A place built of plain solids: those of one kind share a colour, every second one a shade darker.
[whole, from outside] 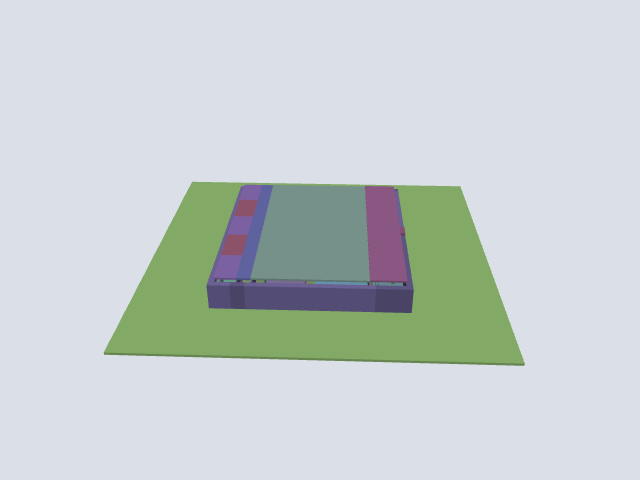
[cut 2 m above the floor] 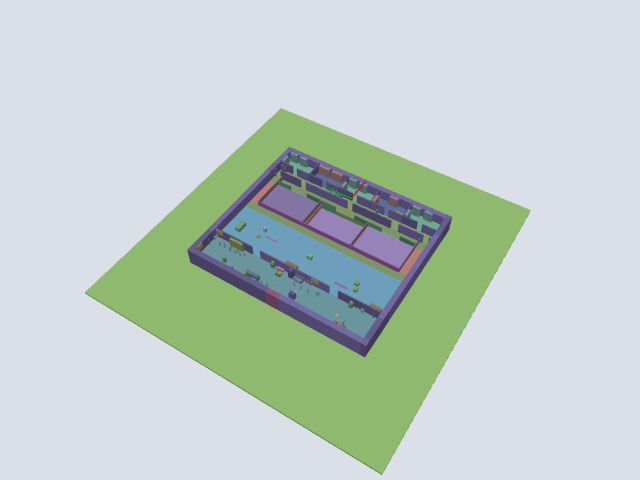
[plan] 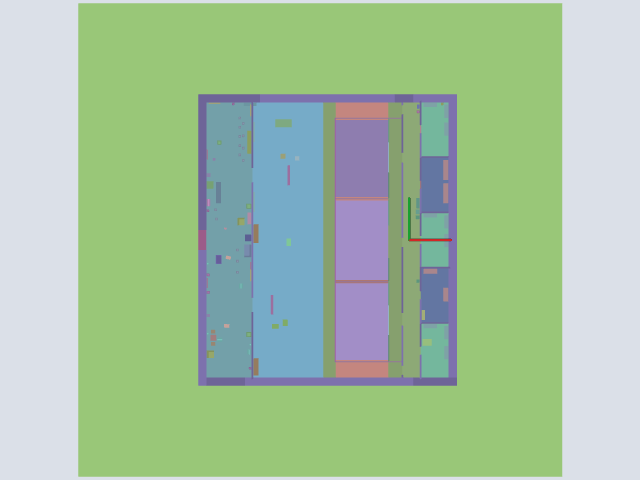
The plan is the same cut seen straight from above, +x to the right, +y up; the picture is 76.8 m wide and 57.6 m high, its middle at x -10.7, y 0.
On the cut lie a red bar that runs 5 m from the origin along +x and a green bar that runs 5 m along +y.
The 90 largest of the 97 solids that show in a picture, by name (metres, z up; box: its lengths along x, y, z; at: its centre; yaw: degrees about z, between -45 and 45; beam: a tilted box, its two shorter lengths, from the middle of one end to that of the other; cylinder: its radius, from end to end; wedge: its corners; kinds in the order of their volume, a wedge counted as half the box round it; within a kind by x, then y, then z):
{
 "ground_under_all_1": {"box": [58.09, 56.8, 0.4], "at": [-10.66, 0.0, -0.75]},
 "wall_1": {"box": [1.0, 16.3, 4.31], "at": [-24.81, -9.35, 1.55]},
 "wall_2": {"box": [1.0, 16.3, 4.31], "at": [-24.81, 9.35, 1.55]},
 "wall_3": {"box": [7.4, 1.0, 4.31], "at": [-21.61, -17.0, 1.55]},
 "wall_4": {"box": [7.4, 1.0, 4.31], "at": [-21.61, 17.0, 1.55]},
 "wall_5": {"box": [0.2, 8.07, 4.31], "at": [-18.81, -12.67, 1.55]},
 "wall_6": {"box": [0.2, 13.86, 4.31], "at": [-18.81, 0.0, 1.55]},
 "wall_7": {"box": [0.2, 8.07, 4.31], "at": [-18.81, 12.67, 1.55]},
 "wall_8": {"box": [19.79, 1.0, 4.31], "at": [-9.81, -17.0, 1.55]},
 "wall_9": {"box": [19.79, 1.0, 4.31], "at": [-9.81, 17.0, 1.55]},
 "wall_10": {"box": [0.2, 4.83, 4.31], "at": [-0.82, -12.67, 1.55]},
 "wall_11": {"box": [0.2, 7.92, 4.31], "at": [-0.82, -4.8, 1.55]},
 "wall_12": {"box": [0.2, 9.05, 4.31], "at": [-0.82, 4.79, 1.55]},
 "wall_13": {"box": [0.2, 4.62, 4.31], "at": [-0.82, 12.77, 1.55]},
 "wall_14": {"box": [4.0, 1.0, 4.31], "at": [0.28, -17.0, 1.55]},
 "wall_15": {"box": [4.0, 1.0, 4.31], "at": [0.28, 17.0, 1.55]},
 "wall_16": {"box": [0.2, 2.95, 4.31], "at": [1.38, -15.23, 1.55]},
 "wall_17": {"box": [0.2, 5.69, 4.31], "at": [1.38, -9.96, 1.55]},
 "wall_18": {"box": [0.2, 2.95, 4.31], "at": [1.38, -8.59, 1.55]},
 "wall_19": {"box": [0.2, 5.69, 4.31], "at": [1.38, -3.32, 1.55]},
 "wall_20": {"box": [0.2, 2.95, 4.31], "at": [1.38, 1.95, 1.55]},
 "wall_21": {"box": [0.2, 2.95, 4.31], "at": [1.38, 4.69, 1.55]},
 "wall_22": {"box": [0.2, 2.95, 4.31], "at": [1.38, 8.59, 1.55]},
 "wall_23": {"box": [0.2, 2.95, 4.31], "at": [1.38, 11.33, 1.55]},
 "wall_24": {"box": [0.2, 2.95, 4.31], "at": [1.38, 15.23, 1.55]},
 "wall_25": {"box": [5.25, 1.0, 4.31], "at": [3.1, -17.0, 1.55]},
 "wall_26": {"box": [3.65, 0.2, 4.31], "at": [3.1, -9.96, 1.55]},
 "wall_27": {"box": [3.65, 0.2, 4.31], "at": [3.1, 9.96, 1.55]},
 "wall_28": {"box": [5.25, 1.0, 4.31], "at": [3.1, 17.0, 1.55]},
 "wall_29": {"box": [1.0, 8.44, 4.31], "at": [5.23, -13.28, 1.55]},
 "wall_30": {"box": [1.0, 8.44, 4.31], "at": [5.23, -6.64, 1.55]},
 "wall_31": {"box": [1.0, 8.44, 4.31], "at": [5.23, 0.0, 1.55]},
 "wall_32": {"box": [1.0, 8.44, 4.31], "at": [5.23, 6.64, 1.55]},
 "wall_33": {"box": [1.0, 8.44, 4.31], "at": [5.23, 13.28, 1.55]},
 "floor_yard_1": {"box": [8.5, 33.2, 1.54], "at": [-14.56, 0.0, 0.17]},
 "floor_lobby_1": {"box": [5.6, 33.2, 1.54], "at": [-21.61, 0.0, 0.17]},
 "floor_plot_1": {"box": [6.29, 9.2, 1.54], "at": [-5.67, -9.8, 0.17]},
 "floor_plot_2": {"box": [6.29, 9.55, 0.6], "at": [-5.67, -0.03, -0.3]},
 "floor_plot_3": {"box": [6.29, 9.25, 1.54], "at": [-5.67, 9.78, 0.17]},
 "ceil_hall_1": {"box": [17.99, 33.2, 0.3], "at": [-9.81, 0.0, 4.39]},
 "floor_walkway_1": {"box": [1.5, 33.2, 1.54], "at": [-9.56, 0.0, 0.17]},
 "floor_walkway_2": {"box": [1.7, 33.2, 1.54], "at": [-1.67, 0.0, 0.17]},
 "floor_back_corridor_1": {"box": [2.2, 33.2, 1.54], "at": [0.28, 0.0, 0.17]},
 "floor_store_1": {"box": [3.45, 6.64, 1.54], "at": [3.1, -13.28, 0.17]},
 "floor_store_2": {"box": [3.45, 6.64, 1.54], "at": [3.1, 0.0, 0.17]},
 "floor_store_3": {"box": [3.45, 6.64, 1.54], "at": [3.1, 13.28, 0.17]},
 "floor_office_1": {"box": [3.45, 6.64, 1.54], "at": [3.1, -6.64, 0.17]},
 "floor_office_2": {"box": [3.45, 6.64, 1.54], "at": [3.1, 6.64, 0.17]},
 "ceil_lobby_1": {"box": [5.6, 33.2, 0.3], "at": [-21.61, 0.0, 4.49]},
 "floor_baulk_1": {"box": [6.29, 2.2, 1.54], "at": [-5.66, -15.5, 0.17]},
 "floor_baulk_2": {"box": [6.29, 0.4, 1.54], "at": [-5.66, -5.0, 0.17]},
 "floor_baulk_3": {"box": [6.29, 0.4, 1.54], "at": [-5.66, 4.95, 0.17]},
 "floor_baulk_4": {"box": [6.29, 2.2, 1.54], "at": [-5.66, 15.5, 0.17]},
 "ceil_back_corridor_1": {"box": [2.2, 33.2, 0.3], "at": [0.28, 0.0, 4.34]},
 "ceil_store_1": {"box": [3.45, 6.64, 0.3], "at": [3.1, -13.28, 4.34]},
 "ceil_store_2": {"box": [3.45, 6.64, 0.3], "at": [3.1, 0.0, 4.34]},
 "ceil_store_3": {"box": [3.45, 6.64, 0.3], "at": [3.1, 13.28, 4.34]},
 "shelves_store_1": {"box": [1.6, 0.5, 2.0], "at": [2.53, -10.34, 1.94]},
 "shelves_store_2": {"box": [1.6, 0.5, 2.0], "at": [2.53, 2.94, 1.94]},
 "shelves_store_3": {"box": [1.6, 0.5, 2.0], "at": [2.53, 16.22, 1.94]},
 "shelves_store_4": {"box": [0.5, 1.6, 2.0], "at": [4.45, -13.51, 1.94]},
 "shelves_store_5": {"box": [0.5, 1.6, 2.0], "at": [4.45, -11.11, 1.94]},
 "shelves_store_6": {"box": [0.5, 1.6, 2.0], "at": [4.45, -0.08, 1.94]},
 "shelves_store_7": {"box": [0.5, 1.6, 2.0], "at": [4.45, 2.17, 1.94]},
 "shelves_store_8": {"box": [0.5, 1.6, 2.0], "at": [4.45, 13.3, 1.94]},
 "shelves_store_9": {"box": [0.5, 1.6, 2.0], "at": [4.45, 15.45, 1.94]},
 "ceil_office_1": {"box": [3.45, 6.64, 0.3], "at": [3.1, -6.64, 4.34]},
 "ceil_office_2": {"box": [3.45, 6.64, 0.3], "at": [3.1, 6.64, 4.34]},
 "door_leaf_1": {"box": [0.97, 2.4, 4.81], "at": [-24.82, 0.0, 1.8]},
 "cabinets_office_1": {"box": [1.65, 0.6, 2.0], "at": [2.56, -3.75, 1.94]},
 "cabinets_office_2": {"box": [0.6, 1.65, 2.0], "at": [4.4, -6.54, 1.94]},
 "cabinets_office_3": {"box": [0.6, 2.4, 2.0], "at": [4.4, 5.61, 1.94]},
 "cabinets_office_4": {"box": [0.6, 2.4, 2.0], "at": [4.4, 8.41, 1.94]},
 "rail_far_1": {"box": [0.12, 29.32, 2.59], "at": [-8.87, 0.0, 0.69]},
 "rail_baulk_1": {"box": [6.29, 0.12, 2.59], "at": [-5.67, -5.0, 0.69]},
 "rail_baulk_2": {"box": [6.29, 0.12, 2.59], "at": [-5.67, 4.95, 0.69]},
 "rail_baulk_3": {"box": [7.89, 0.12, 2.59], "at": [-4.87, -14.6, 0.69]},
 "rail_baulk_4": {"box": [7.89, 0.12, 2.59], "at": [-4.87, 14.6, 0.69]},
 "cabinets_hall_1": {"box": [0.6, 2.05, 2.0], "at": [-18.38, -15.22, 1.94]},
 "cabinets_hall_2": {"box": [0.6, 2.25, 2.0], "at": [-18.38, 0.78, 1.94]},
 "lockers_lobby_1": {"box": [0.5, 2.75, 1.8], "at": [-19.19, 11.72, 1.84]},
 "step_cable_cover_1": {"box": [0.3, 2.35, 1.57], "at": [-16.47, -7.78, 0.19]},
 "step_cable_cover_2": {"box": [0.3, 2.4, 1.58], "at": [-14.46, 7.78, 0.19]},
 "rail_end_1": {"box": [0.12, 3.14, 2.59], "at": [-2.46, -12.97, 0.69]},
 "rail_end_2": {"box": [0.12, 3.14, 2.59], "at": [-2.46, 3.32, 0.69]},
 "desk_lobby_1": {"box": [0.6, 2.55, 1.05], "at": [-22.88, 5.67, 1.46]},
 "step_strewn_rostrum_low_1": {"box": [1.11, 0.83, 1.71], "at": [2.17, -12.28, 0.25]},
 "console_hall_1": {"box": [2.0, 0.95, 0.79], "at": [-15.08, 14.01, 1.33]},
 "machine_lobby_1": {"box": [0.8, 0.9, 1.73], "at": [-23.88, 6.6, 1.91]},
 "drinks_machine_lobby_1": {"box": [0.75, 0.8, 1.85], "at": [-19.32, 0.25, 1.86]}
}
